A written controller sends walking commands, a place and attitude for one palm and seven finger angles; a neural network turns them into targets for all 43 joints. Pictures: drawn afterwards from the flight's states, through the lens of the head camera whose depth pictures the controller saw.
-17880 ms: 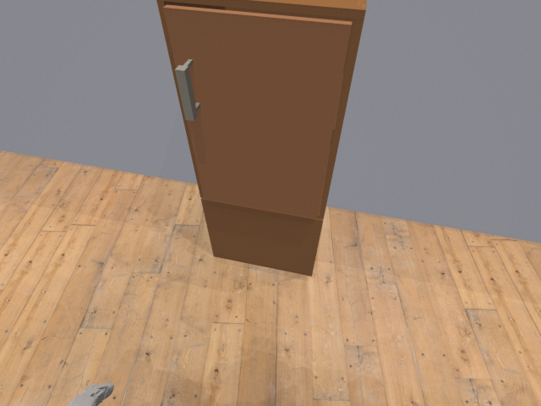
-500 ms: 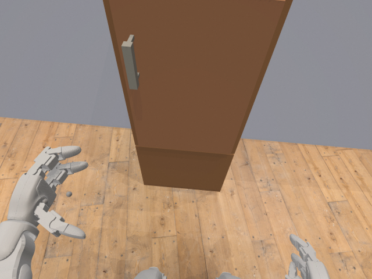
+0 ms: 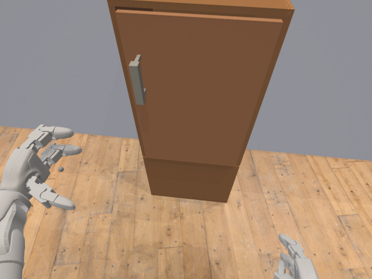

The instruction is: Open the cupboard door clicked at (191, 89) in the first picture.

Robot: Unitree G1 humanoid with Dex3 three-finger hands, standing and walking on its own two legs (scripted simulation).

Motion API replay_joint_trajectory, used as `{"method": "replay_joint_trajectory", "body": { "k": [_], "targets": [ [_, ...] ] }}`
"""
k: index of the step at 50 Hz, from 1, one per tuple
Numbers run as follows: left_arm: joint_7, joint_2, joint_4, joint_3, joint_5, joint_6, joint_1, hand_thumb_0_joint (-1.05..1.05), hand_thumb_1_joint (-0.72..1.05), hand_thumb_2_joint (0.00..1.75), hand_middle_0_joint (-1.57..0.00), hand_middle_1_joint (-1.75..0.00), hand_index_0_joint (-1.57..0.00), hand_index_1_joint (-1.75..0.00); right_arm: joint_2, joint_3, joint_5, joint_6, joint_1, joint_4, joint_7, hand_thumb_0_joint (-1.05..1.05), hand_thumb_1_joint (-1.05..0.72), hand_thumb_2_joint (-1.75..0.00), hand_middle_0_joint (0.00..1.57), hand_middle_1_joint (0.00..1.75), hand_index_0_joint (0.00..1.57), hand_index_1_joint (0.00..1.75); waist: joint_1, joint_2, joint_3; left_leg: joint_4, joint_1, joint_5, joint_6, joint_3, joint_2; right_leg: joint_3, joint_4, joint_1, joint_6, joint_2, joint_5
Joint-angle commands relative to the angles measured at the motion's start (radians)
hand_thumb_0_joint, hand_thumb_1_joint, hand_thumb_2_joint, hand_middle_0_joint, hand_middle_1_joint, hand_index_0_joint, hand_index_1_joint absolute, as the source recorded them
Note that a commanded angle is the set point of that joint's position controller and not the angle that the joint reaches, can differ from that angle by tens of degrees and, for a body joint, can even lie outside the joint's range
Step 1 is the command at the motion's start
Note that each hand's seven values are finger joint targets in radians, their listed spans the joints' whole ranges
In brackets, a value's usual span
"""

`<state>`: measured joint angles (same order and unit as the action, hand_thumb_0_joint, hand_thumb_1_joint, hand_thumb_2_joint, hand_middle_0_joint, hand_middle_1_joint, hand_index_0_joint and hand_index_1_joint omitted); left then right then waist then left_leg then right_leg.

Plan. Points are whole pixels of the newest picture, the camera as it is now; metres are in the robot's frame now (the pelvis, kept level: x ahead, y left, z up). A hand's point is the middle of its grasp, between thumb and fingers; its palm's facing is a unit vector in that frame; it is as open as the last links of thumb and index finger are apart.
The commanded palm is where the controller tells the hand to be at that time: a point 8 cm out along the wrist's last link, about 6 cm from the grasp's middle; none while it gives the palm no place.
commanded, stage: raise the hand with hooked fingers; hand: left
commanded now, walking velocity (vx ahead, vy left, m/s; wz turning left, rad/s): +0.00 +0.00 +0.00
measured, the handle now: (139, 80) +0.60 +0.19 +0.09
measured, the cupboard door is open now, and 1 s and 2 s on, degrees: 0 0 0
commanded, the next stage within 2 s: move the hooked fingers beside the handle in 0.56 s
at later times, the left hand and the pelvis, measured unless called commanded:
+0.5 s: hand (72, 164) +0.29 +0.25 +0.11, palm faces +0.03 -1.00 -0.03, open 14.0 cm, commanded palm +0.26 +0.30 +0.11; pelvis +0.00 -0.02 +0.00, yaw -1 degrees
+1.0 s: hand (88, 140) +0.35 +0.24 +0.11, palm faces -0.03 -1.00 -0.01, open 14.0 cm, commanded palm +0.33 +0.30 +0.11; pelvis -0.01 -0.01 +0.00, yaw -1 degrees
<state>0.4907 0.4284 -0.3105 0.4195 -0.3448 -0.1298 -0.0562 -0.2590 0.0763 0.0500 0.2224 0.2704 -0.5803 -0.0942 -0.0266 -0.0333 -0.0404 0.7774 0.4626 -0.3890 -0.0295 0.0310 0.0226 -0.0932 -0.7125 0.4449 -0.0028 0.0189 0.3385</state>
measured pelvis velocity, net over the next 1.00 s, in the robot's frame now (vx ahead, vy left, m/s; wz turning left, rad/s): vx -0.01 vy -0.01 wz -0.01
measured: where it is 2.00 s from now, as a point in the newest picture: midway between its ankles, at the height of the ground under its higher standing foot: outside the picture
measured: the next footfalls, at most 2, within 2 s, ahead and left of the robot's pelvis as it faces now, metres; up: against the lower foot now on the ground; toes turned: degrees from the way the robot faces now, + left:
none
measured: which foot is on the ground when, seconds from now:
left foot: down 0.00-1.00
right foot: down 0.00-1.00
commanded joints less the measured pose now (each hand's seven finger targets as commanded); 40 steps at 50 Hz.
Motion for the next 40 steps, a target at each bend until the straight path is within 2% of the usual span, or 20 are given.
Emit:
{"method": "replay_joint_trajectory", "body": {
  "k": [1, 2, 5, 6, 7, 10, 11, 16, 17, 20, 22, 25, 28, 29, 32, 34, 36, 37, 39, 40],
  "targets": [
    [0.020, 0.281, 0.165, 0.106, -0.038, -0.046, -0.277, 0.00, -0.50, 0.30, -0.30, -1.20, -0.30, -1.20, -0.156, -0.065, 0.006, 0.048, -0.052, 0.149, -0.019, 0.00, -0.90, -0.90, 0.20, 0.30, 0.20, 0.30, 0.008, -0.053, -0.212, -0.157, -0.122, 0.275, 0.007, -0.069, -0.016, 0.033, 0.101, -0.096, -0.023, -0.045, -0.189],
    [0.024, 0.297, 0.147, 0.118, -0.037, -0.039, -0.286, 0.00, -0.50, 0.30, -0.30, -1.20, -0.30, -1.20, -0.157, -0.066, 0.007, 0.045, -0.052, 0.149, -0.021, 0.00, -0.90, -0.90, 0.20, 0.30, 0.20, 0.30, 0.006, -0.053, -0.222, -0.161, -0.120, 0.271, 0.005, -0.065, -0.018, 0.039, 0.108, -0.106, -0.022, -0.040, -0.191],
    [0.034, 0.256, 0.077, 0.090, -0.038, -0.021, -0.252, 0.00, -0.50, 0.30, -0.30, -1.20, -0.30, -1.20, -0.159, -0.070, 0.011, 0.041, -0.041, 0.146, -0.020, 0.00, -0.90, -0.90, 0.20, 0.30, 0.20, 0.30, 0.013, -0.007, -0.185, -0.166, -0.107, 0.260, 0.001, -0.055, -0.019, 0.040, 0.123, -0.095, -0.017, -0.037, -0.191],
    [0.041, 0.253, 0.075, 0.089, -0.043, -0.019, -0.244, 0.00, -0.50, 0.30, -0.30, -1.20, -0.30, -1.20, -0.159, -0.070, 0.010, 0.041, -0.042, 0.151, -0.016, 0.00, -0.90, -0.90, 0.20, 0.30, 0.20, 0.30, 0.001, -0.008, -0.189, -0.161, -0.099, 0.267, 0.001, -0.054, -0.022, 0.046, 0.121, -0.109, -0.021, -0.038, -0.199],
    [0.044, 0.251, 0.081, 0.083, -0.040, -0.020, -0.241, 0.00, -0.50, 0.30, -0.30, -1.20, -0.30, -1.20, -0.160, -0.071, 0.011, 0.040, -0.045, 0.152, -0.013, 0.00, -0.90, -0.90, 0.20, 0.30, 0.20, 0.30, 0.003, -0.025, -0.189, -0.163, -0.101, 0.274, 0.001, -0.050, -0.022, 0.049, 0.120, -0.109, -0.019, -0.033, -0.209],
    [0.036, 0.270, 0.101, 0.096, -0.032, -0.027, -0.238, 0.00, -0.50, 0.30, -0.30, -1.20, -0.30, -1.20, -0.160, -0.077, 0.009, 0.036, -0.043, 0.161, -0.009, 0.00, -0.90, -0.90, 0.20, 0.30, 0.20, 0.30, 0.000, -0.039, -0.202, -0.159, -0.099, 0.260, -0.002, -0.039, -0.024, 0.060, 0.127, -0.107, -0.017, -0.029, -0.194],
    [0.032, 0.283, 0.126, 0.105, -0.036, -0.038, -0.252, 0.00, -0.50, 0.30, -0.30, -1.20, -0.30, -1.20, -0.160, -0.076, 0.005, 0.037, -0.041, 0.165, -0.006, 0.00, -0.90, -0.90, 0.20, 0.30, 0.20, 0.30, -0.002, -0.010, -0.211, -0.156, -0.096, 0.265, -0.004, -0.040, -0.025, 0.065, 0.125, -0.124, -0.018, -0.033, -0.197],
    [-0.004, 0.321, 0.197, 0.148, -0.036, -0.091, -0.291, 0.00, -0.50, 0.30, -0.30, -1.20, -0.30, -1.20, -0.153, -0.077, -0.001, 0.038, -0.043, 0.165, -0.006, 0.00, -0.90, -0.90, 0.20, 0.30, 0.20, 0.30, -0.002, -0.041, -0.239, -0.148, -0.096, 0.268, -0.005, -0.031, -0.023, 0.088, 0.125, -0.158, -0.015, -0.030, -0.205],
    [-0.007, 0.315, 0.198, 0.145, -0.034, -0.098, -0.295, 0.00, -0.50, 0.30, -0.30, -1.20, -0.30, -1.20, -0.150, -0.076, 0.000, 0.039, -0.046, 0.163, -0.007, 0.00, -0.90, -0.90, 0.20, 0.30, 0.20, 0.30, 0.000, -0.072, -0.246, -0.151, -0.102, 0.264, -0.005, -0.029, -0.025, 0.091, 0.126, -0.159, -0.015, -0.028, -0.206],
    [-0.007, 0.278, 0.166, 0.116, -0.027, -0.098, -0.277, 0.00, -0.50, 0.30, -0.30, -1.20, -0.30, -1.20, -0.148, -0.077, 0.003, 0.040, -0.042, 0.153, -0.012, 0.00, -0.90, -0.90, 0.20, 0.30, 0.20, 0.30, 0.012, -0.089, -0.218, -0.151, -0.106, 0.254, -0.006, -0.025, -0.024, 0.087, 0.131, -0.133, -0.012, -0.028, -0.209],
    [0.007, 0.272, 0.137, 0.106, -0.033, -0.084, -0.275, 0.00, -0.50, 0.30, -0.30, -1.20, -0.30, -1.20, -0.152, -0.077, 0.005, 0.038, -0.043, 0.152, -0.015, 0.00, -0.90, -0.90, 0.20, 0.30, 0.20, 0.30, 0.017, -0.035, -0.204, -0.147, -0.088, 0.238, -0.008, -0.024, -0.023, 0.098, 0.140, -0.138, -0.007, -0.025, -0.195],
    [0.026, 0.262, 0.110, 0.087, -0.030, -0.062, -0.277, 0.00, -0.50, 0.30, -0.30, -1.20, -0.30, -1.20, -0.155, -0.076, 0.010, 0.037, -0.046, 0.150, -0.020, 0.00, -0.90, -0.90, 0.20, 0.30, 0.20, 0.30, 0.016, -0.053, -0.190, -0.155, -0.087, 0.222, -0.006, -0.027, -0.025, 0.092, 0.145, -0.124, -0.008, -0.022, -0.176],
    [0.029, 0.273, 0.102, 0.096, -0.034, -0.053, -0.278, 0.00, -0.50, 0.30, -0.30, -1.20, -0.30, -1.20, -0.155, -0.075, 0.009, 0.037, -0.046, 0.156, -0.021, 0.00, -0.90, -0.90, 0.20, 0.30, 0.20, 0.30, 0.014, -0.004, -0.195, -0.155, -0.081, 0.222, -0.007, -0.031, -0.025, 0.091, 0.144, -0.128, -0.006, -0.024, -0.172],
    [0.027, 0.272, 0.099, 0.095, -0.031, -0.055, -0.279, 0.00, -0.50, 0.30, -0.30, -1.20, -0.30, -1.20, -0.155, -0.074, 0.009, 0.037, -0.047, 0.156, -0.021, 0.00, -0.90, -0.90, 0.20, 0.30, 0.20, 0.30, 0.011, -0.012, -0.187, -0.159, -0.079, 0.221, -0.005, -0.034, -0.024, 0.083, 0.142, -0.121, -0.009, -0.025, -0.168],
    [0.026, 0.282, 0.091, 0.113, -0.044, -0.063, -0.279, 0.00, -0.50, 0.30, -0.30, -1.20, -0.30, -1.20, -0.154, -0.073, 0.007, 0.037, -0.051, 0.159, -0.019, 0.00, -0.90, -0.90, 0.20, 0.30, 0.20, 0.30, 0.010, 0.029, -0.193, -0.144, -0.059, 0.215, -0.006, -0.030, -0.026, 0.106, 0.146, -0.133, -0.004, -0.021, -0.159],
    [0.021, 0.270, 0.100, 0.094, -0.037, -0.073, -0.326, 0.00, -0.50, 0.30, -0.30, -1.20, -0.30, -1.20, -0.153, -0.071, 0.009, 0.037, -0.052, 0.153, -0.020, 0.00, -0.90, -0.90, 0.20, 0.30, 0.20, 0.30, 0.019, -0.012, -0.194, -0.148, -0.069, 0.205, -0.004, -0.029, -0.026, 0.097, 0.142, -0.118, -0.006, -0.022, -0.149],
    [0.013, 0.279, 0.076, 0.071, -0.027, -0.080, -0.460, 0.00, -0.50, 0.30, -0.30, -1.20, -0.30, -1.20, -0.156, -0.069, 0.010, 0.034, -0.048, 0.138, -0.028, 0.00, -0.90, -0.90, 0.20, 0.30, 0.20, 0.30, 0.046, -0.017, -0.159, -0.142, -0.062, 0.164, -0.004, -0.033, -0.025, 0.104, 0.150, -0.080, -0.007, -0.025, -0.091],
    [0.009, 0.294, 0.066, 0.072, -0.019, -0.085, -0.517, 0.00, -0.50, 0.30, -0.30, -1.20, -0.30, -1.20, -0.157, -0.069, 0.009, 0.034, -0.045, 0.130, -0.031, 0.00, -0.90, -0.90, 0.20, 0.30, 0.20, 0.30, 0.054, -0.025, -0.167, -0.145, -0.064, 0.152, -0.005, -0.040, -0.023, 0.104, 0.151, -0.069, -0.005, -0.024, -0.077],
    [0.007, 0.273, 0.011, 0.040, -0.003, -0.087, -0.555, 0.00, -0.50, 0.30, -0.30, -1.20, -0.30, -1.20, -0.158, -0.068, 0.012, 0.032, -0.034, 0.121, -0.036, 0.00, -0.90, -0.90, 0.20, 0.30, 0.20, 0.30, 0.065, -0.036, -0.159, -0.149, -0.066, 0.126, -0.004, -0.043, -0.023, 0.096, 0.151, -0.042, -0.007, -0.023, -0.049],
    [0.004, 0.297, 0.002, 0.048, 0.007, -0.093, -0.591, 0.00, -0.50, 0.30, -0.30, -1.20, -0.30, -1.20, -0.161, -0.069, 0.009, 0.033, -0.029, 0.112, -0.039, 0.00, -0.90, -0.90, 0.20, 0.30, 0.20, 0.30, 0.062, -0.057, -0.194, -0.147, -0.075, 0.137, -0.004, -0.046, -0.023, 0.098, 0.144, -0.053, -0.008, -0.021, -0.062]
  ]
}}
